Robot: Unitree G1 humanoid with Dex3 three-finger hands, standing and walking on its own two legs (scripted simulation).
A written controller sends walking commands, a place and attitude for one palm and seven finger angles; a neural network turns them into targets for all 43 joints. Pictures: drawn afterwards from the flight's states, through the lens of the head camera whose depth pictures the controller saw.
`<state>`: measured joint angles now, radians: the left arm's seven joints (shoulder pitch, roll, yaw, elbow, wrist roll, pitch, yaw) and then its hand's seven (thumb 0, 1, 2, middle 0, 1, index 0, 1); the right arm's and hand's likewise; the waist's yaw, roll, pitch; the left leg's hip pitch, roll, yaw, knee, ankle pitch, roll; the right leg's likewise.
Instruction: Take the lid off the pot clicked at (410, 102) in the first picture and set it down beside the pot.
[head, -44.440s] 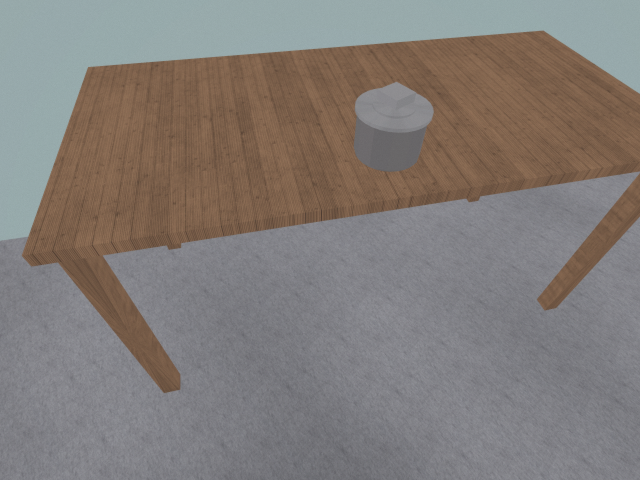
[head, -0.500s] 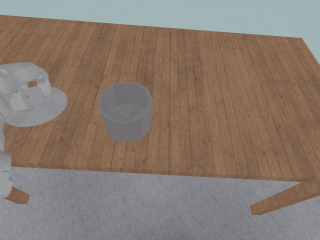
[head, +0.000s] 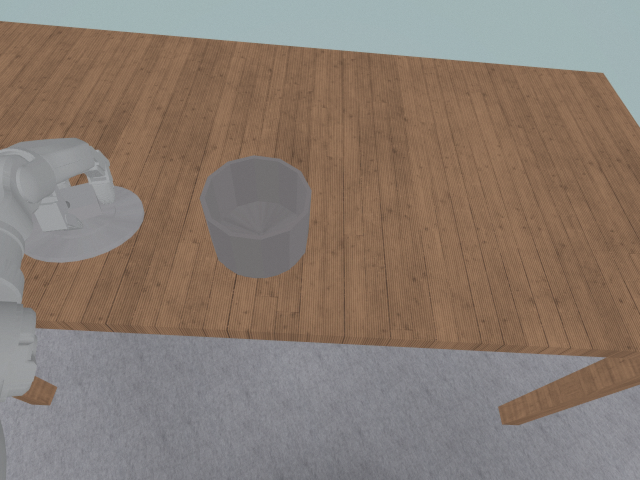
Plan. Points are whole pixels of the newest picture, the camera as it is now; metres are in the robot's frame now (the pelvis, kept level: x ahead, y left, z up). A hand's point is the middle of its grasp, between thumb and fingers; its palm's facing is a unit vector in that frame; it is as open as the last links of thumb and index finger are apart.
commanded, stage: lower the lid onto the table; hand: left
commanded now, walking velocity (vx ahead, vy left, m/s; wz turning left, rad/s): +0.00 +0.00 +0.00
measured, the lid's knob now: (75, 203) +0.46 +0.32 +0.04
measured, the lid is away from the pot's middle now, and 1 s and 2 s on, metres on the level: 0.24 0.24 0.25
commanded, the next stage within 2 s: open the fingers wide in 0.82 s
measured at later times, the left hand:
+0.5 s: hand (78, 210) +0.45 +0.31 +0.05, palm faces -0.53 -0.09 -0.85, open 7.9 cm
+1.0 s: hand (77, 217) +0.45 +0.31 +0.03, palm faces -0.47 -0.10 -0.88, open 7.8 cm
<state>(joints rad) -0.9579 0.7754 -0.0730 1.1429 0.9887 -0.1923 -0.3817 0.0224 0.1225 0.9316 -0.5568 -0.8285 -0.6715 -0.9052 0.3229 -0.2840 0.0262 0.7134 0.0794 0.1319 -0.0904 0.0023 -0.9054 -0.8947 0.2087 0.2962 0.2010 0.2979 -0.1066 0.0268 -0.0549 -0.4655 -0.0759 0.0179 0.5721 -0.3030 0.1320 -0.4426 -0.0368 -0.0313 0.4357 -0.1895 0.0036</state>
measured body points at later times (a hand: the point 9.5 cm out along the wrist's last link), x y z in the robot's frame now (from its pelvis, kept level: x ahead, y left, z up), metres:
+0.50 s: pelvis +0.00 +0.01 -0.01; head +0.09 +0.03 +0.43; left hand +0.47 +0.31 +0.09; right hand -0.01 -0.28 -0.12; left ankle -0.02 +0.02 -0.73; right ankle +0.01 -0.18 -0.73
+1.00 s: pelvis -0.02 +0.00 -0.02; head +0.08 +0.03 +0.42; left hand +0.47 +0.32 +0.08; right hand -0.01 -0.28 -0.13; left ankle -0.02 +0.02 -0.73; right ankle +0.01 -0.18 -0.73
